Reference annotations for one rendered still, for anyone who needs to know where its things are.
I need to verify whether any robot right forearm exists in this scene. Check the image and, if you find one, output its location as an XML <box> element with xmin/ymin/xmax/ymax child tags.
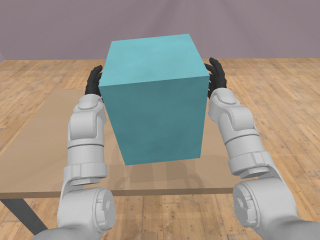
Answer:
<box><xmin>208</xmin><ymin>87</ymin><xmax>297</xmax><ymax>213</ymax></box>

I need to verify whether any right robot upper arm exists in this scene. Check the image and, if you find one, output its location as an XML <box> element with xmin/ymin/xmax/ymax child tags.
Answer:
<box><xmin>232</xmin><ymin>176</ymin><xmax>320</xmax><ymax>240</ymax></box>

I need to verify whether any robot left forearm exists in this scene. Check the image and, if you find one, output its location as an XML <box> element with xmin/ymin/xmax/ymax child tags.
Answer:
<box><xmin>57</xmin><ymin>94</ymin><xmax>108</xmax><ymax>228</ymax></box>

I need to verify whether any right robot hand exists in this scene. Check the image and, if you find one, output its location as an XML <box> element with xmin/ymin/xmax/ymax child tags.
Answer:
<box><xmin>204</xmin><ymin>57</ymin><xmax>227</xmax><ymax>99</ymax></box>

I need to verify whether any table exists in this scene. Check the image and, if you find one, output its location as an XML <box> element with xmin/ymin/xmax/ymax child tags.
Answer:
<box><xmin>0</xmin><ymin>89</ymin><xmax>256</xmax><ymax>236</ymax></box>

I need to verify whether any left robot hand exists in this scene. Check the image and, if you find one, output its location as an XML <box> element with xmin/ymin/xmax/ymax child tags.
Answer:
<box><xmin>84</xmin><ymin>65</ymin><xmax>104</xmax><ymax>103</ymax></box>

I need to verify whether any left robot upper arm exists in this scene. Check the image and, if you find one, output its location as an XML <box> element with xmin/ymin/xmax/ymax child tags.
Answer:
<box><xmin>30</xmin><ymin>186</ymin><xmax>117</xmax><ymax>240</ymax></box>

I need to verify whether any carton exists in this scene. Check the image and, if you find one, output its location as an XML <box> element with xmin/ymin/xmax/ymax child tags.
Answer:
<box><xmin>98</xmin><ymin>34</ymin><xmax>210</xmax><ymax>166</ymax></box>

